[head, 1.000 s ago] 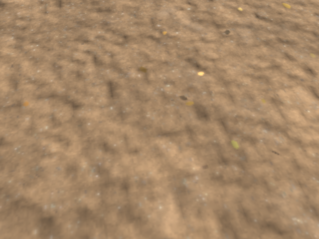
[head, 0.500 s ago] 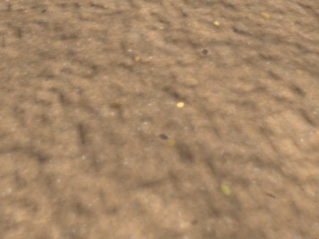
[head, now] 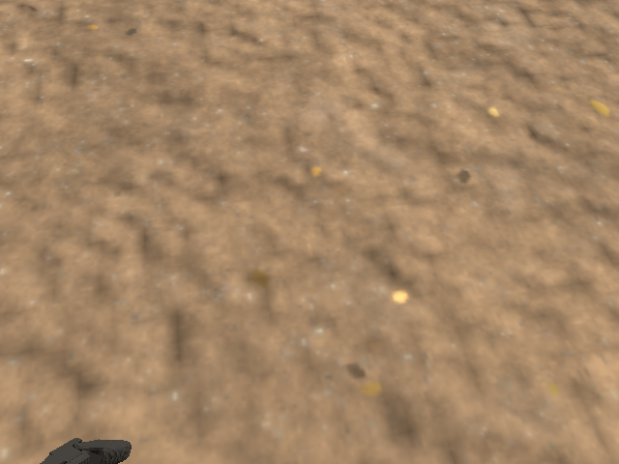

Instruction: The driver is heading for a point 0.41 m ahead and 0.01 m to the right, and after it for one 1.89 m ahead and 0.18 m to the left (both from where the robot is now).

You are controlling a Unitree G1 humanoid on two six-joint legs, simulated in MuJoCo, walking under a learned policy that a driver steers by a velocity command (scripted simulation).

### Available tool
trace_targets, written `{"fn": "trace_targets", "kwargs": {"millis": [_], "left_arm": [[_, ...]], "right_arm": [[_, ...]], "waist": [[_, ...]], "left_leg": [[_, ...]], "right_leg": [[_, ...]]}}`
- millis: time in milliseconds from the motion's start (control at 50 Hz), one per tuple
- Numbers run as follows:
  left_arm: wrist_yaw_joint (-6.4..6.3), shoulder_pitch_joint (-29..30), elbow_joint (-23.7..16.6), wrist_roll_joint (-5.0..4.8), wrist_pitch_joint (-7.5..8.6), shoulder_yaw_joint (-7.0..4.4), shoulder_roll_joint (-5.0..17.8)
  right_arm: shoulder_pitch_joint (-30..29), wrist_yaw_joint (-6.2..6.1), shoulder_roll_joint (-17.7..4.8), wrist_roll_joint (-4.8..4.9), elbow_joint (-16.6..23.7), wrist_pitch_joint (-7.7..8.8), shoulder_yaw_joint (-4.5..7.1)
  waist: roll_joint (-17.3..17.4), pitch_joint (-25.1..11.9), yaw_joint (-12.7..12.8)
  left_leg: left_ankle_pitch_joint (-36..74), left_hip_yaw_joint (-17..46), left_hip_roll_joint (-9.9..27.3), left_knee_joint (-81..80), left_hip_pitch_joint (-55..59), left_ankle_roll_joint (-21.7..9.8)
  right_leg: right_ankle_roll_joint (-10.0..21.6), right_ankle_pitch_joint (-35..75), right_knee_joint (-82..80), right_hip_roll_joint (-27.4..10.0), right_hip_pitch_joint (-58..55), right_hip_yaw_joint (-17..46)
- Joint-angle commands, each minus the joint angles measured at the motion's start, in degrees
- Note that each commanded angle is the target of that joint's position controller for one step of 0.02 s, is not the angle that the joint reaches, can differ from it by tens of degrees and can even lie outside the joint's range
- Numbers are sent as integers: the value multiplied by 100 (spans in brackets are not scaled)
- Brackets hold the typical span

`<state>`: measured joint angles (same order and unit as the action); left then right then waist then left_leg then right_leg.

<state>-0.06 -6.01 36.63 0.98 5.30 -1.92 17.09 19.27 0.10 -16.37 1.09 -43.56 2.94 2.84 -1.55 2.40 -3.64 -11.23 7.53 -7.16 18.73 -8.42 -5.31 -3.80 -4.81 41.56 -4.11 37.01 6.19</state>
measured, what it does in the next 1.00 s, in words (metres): walks ahead: right foot, then left foot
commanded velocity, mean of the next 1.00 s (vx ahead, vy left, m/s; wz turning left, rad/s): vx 0.50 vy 0.00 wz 0.20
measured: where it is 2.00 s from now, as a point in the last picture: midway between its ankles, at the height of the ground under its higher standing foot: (229, 217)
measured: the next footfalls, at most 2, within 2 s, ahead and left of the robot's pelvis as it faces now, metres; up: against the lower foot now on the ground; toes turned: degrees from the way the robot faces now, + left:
right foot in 0.18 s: +0.29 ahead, -0.14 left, +0.00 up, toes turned +11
left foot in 0.66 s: +0.50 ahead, +0.16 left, +0.00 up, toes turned +12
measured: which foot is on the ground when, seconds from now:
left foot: down 0.00-0.18, up 0.20-0.64, down 0.66-1.00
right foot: up 0.00-0.16, down 0.18-0.66, up 0.68-1.00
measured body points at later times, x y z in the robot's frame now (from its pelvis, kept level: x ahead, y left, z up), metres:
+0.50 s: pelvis +0.28 -0.03 +0.00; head +0.31 -0.03 +0.45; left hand +0.23 +0.25 -0.12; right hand +0.52 -0.23 -0.09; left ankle +0.38 +0.15 -0.70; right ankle +0.25 -0.14 -0.75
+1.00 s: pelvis +0.53 +0.08 +0.00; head +0.55 +0.09 +0.45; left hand +0.66 +0.36 -0.10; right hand +0.61 -0.20 -0.12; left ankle +0.46 +0.15 -0.75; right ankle +0.74 -0.06 -0.69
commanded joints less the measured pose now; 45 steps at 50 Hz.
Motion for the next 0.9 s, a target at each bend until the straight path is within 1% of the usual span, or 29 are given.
{"fn": "trace_targets", "kwargs": {"millis": [20, 60, 100, 140, 160, 180, 200, 220, 240, 260, 280, 300, 340, 380, 420, 500, 580, 620, 640, 660, 680, 700, 720, 740, 760, 780, 820, 860, 900], "left_arm": [[37, 597, -459, -65, 117, -71, 313], [76, 793, -518, -113, 157, -110, 407], [100, 748, -507, -136, 196, -178, 544], [82, 259, -381, -142, 238, -273, 692], [52, -324, -252, -86, 262, -354, 842], [10, -1158, -177, 8, 263, -420, 1096], [49, -1640, 98, 38, 180, -543, 1516], [97, -1646, 104, -126, 159, -456, 1016], [89, -1393, 84, -140, 142, -363, 678], [94, -1117, 68, -78, 111, -319, 607], [101, -966, 122, -56, 94, -287, 527], [95, -902, 155, -14, 101, -247, 449], [111, -904, 249, -66, 122, -237, 408], [107, -969, 356, -136, 130, -283, 589], [88, -1009, 439, -157, 102, -325, 762], [75, -1318, 659, -215, 26, -341, 926], [57, -1630, 904, -264, -80, -353, 1013], [24, -1571, 961, -267, -150, -369, 1099], [7, -1540, 966, -269, -171, -345, 1056], [-10, -1531, 921, -206, -167, -265, 886], [-1, -1865, 693, -87, -88, -79, 378], [16, -2076, 739, -134, 16, -28, 275], [55, -1599, 679, -276, 67, -181, 828], [66, -1221, 581, -313, 87, -203, 885], [46, -1044, 575, -239, 76, -204, 820], [38, -1064, 591, -170, 36, -220, 750], [45, -1254, 670, -155, -64, -183, 510], [20, -1071, 604, -121, -131, -166, 422], [17, -660, 478, -92, -131, -141, 364]], "right_arm": [[97, -105, -1048, 43, 281, 9, 292], [252, -122, -1014, 74, 218, -40, 291], [249, -141, -988, 67, 211, -79, 299], [96, -136, -949, 44, 255, -113, 307], [49, -113, -760, 4, 294, -103, 240], [119, -88, -434, -104, 385, -81, 114], [996, -79, -77, 51, 460, -17, -5], [990, -92, -599, 110, 303, 7, 63], [326, -85, -903, 94, 358, 4, 149], [-106, -94, -876, 27, 463, 6, 149], [-387, -79, -805, -44, 555, 38, 153], [-417, -45, -714, -45, 580, 51, 153], [-322, -1, -491, -22, 561, 41, 101], [-574, 22, -338, -75, 652, 39, 32], [-941, 56, -240, -101, 743, 75, -36], [-1631, 130, -255, -48, 867, 148, -69], [-2069, 202, -389, -5, 1060, 184, -27], [-1773, 212, -534, -20, 1002, 201, 46], [-1213, 182, -704, -52, 827, 194, 148], [-353, 124, -987, -74, 612, 177, 282], [436, 65, -1580, -190, 532, 132, 415], [654, 93, -1462, -101, 424, 89, 382], [368, 106, -1074, -41, 434, 95, 257], [-21, 114, -914, -35, 477, 103, 200], [-343, 133, -762, -79, 502, 114, 151], [-556, 154, -638, -134, 521, 137, 114], [-708, 166, -581, -146, 482, 201, 116], [-645, 148, -681, -120, 362, 271, 152], [-496, 102, -762, -114, 230, 278, 179]], "waist": [[566, -207, -77], [609, -207, -110], [718, -224, -12], [856, -345, 297], [778, -766, 588], [258, -1591, 905], [-1596, -2176, 565], [-1205, -1823, 686], [-590, -1014, 836], [-183, -586, 769], [-112, -250, 692], [-238, -186, 557], [-443, -246, 432], [-412, -166, 451], [-315, -118, 547], [-276, -58, 786], [-312, 49, 797], [-338, -111, 513], [-260, -457, 207], [-119, -1038, -186], [986, -1979, -279], [1705, -2368, -238], [1146, -1539, -265], [925, -913, -137], [657, -557, 10], [684, -347, 198], [773, -339, 426], [659, -226, 468], [509, -101, 378]], "left_leg": [[1168, 923, 1115, -461, -665, -674], [915, 1236, 1223, -220, -350, -617], [849, 1602, 1380, 107, 67, -529], [1204, 1744, 1375, 563, 148, -398], [1539, 1491, 1135, 1236, 45, -242], [777, 1056, 821, 2697, -561, -62], [-1921, 314, -11, 4470, -2565, 330], [-2138, 425, 412, 5210, -3303, 389], [-1612, 390, 591, 5393, -3488, 412], [-1239, 169, 760, 5295, -3391, 436], [-994, 109, 892, 5000, -3357, 453], [-831, 53, 1040, 4751, -3124, 446], [-768, -153, 1132, 4286, -2862, 483], [-585, -317, 1217, 3680, -2893, 558], [9, -412, 1265, 2927, -2802, 587], [1110, -617, 1074, 1737, -2252, 600], [914, -619, 972, 1225, -2155, 399], [700, -754, 839, 945, -1554, 224], [708, -880, 708, 783, -681, 86], [758, -625, 974, 865, 629, -124], [533, 1465, 2463, 905, 2767, -848], [-523, 3264, 2981, 102, 3178, -1310], [-1154, 2825, 2766, -107, 2564, -1078], [-951, 2108, 2547, -247, 1817, -906], [-468, 1616, 2305, -421, 1145, -836], [34, 1251, 2116, -606, 607, -788], [634, 826, 1960, -890, 59, -834], [1112, 480, 1926, -1059, -112, -911], [1398, 209, 1872, -1130, -71, -880]], "right_leg": [[-75, 1002, -851, 455, -970, -340], [-9, 924, -1198, 512, -1032, -205], [126, 560, -1426, 499, -1115, -63], [368, 249, -1660, 479, -1761, -149], [590, 316, -1756, 285, -2671, -135], [974, -1, -1584, -612, -4105, 713], [1975, -1112, -2006, -1783, -5808, 3311], [1963, -2436, -2372, -1896, -5609, 4031], [1725, -2385, -2482, -1606, -4919, 3185], [1590, -1705, -2559, -1350, -4268, 2471], [1589, -993, -2675, -1146, -3767, 1997], [1539, -516, -2794, -961, -3449, 1607], [1592, 1, -2978, -806, -3203, 1195], [1714, 315, -3179, -838, -3050, 925], [1711, 467, -3298, -795, -2973, 623], [1534, 652, -3293, -670, -2901, 133], [1387, 801, -3047, -960, -3425, 195], [1241, 1585, -2597, -975, -3582, 95], [1110, 2349, -1920, -769, -3473, -131], [916, 2206, -787, -491, -2913, -377], [526, 213, 1383, 160, -987, -773], [442, -2898, 2466, 609, 161, -236], [496, -2673, 2921, 254, 732, -34], [539, -2110, 2804, 5, 814, -194], [503, -1685, 2551, -159, 639, -286], [458, -1365, 2290, -304, 348, -258], [355, -1052, 2085, -379, -122, -280], [245, -674, 1727, -399, -19, -308], [185, -70, 1053, -405, 148, -306]]}}
Keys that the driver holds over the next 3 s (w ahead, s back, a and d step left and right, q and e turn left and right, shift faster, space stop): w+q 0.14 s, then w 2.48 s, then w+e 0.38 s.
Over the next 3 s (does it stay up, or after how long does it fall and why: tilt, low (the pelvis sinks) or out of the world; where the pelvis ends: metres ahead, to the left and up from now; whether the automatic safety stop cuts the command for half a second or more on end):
stays up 1.63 0.30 0.00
